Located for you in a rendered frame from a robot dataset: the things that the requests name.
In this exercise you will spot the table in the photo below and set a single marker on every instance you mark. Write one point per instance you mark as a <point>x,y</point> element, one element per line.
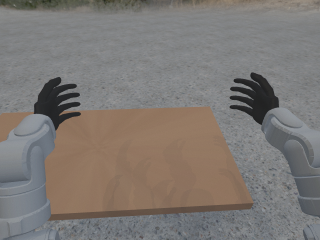
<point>137,162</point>

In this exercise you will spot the left robot hand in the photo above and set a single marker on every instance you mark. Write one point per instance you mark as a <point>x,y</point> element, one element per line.
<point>47,103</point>

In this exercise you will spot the robot right forearm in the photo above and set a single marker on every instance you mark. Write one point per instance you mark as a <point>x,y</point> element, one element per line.
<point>300,146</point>

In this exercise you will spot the robot right upper arm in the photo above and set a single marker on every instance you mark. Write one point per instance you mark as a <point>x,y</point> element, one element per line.
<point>312,232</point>

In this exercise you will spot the robot left forearm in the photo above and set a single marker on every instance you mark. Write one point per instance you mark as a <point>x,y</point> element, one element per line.
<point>24,205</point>

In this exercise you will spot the robot left upper arm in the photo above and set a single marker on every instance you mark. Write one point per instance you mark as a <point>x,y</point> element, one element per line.
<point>45,234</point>

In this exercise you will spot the right robot hand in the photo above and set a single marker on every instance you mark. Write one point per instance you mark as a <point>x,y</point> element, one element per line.
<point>263,97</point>

